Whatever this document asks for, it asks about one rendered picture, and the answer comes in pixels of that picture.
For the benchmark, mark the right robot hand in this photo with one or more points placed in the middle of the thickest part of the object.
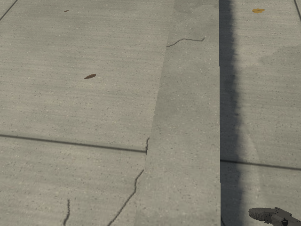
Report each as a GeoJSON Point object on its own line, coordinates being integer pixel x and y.
{"type": "Point", "coordinates": [275, 216]}

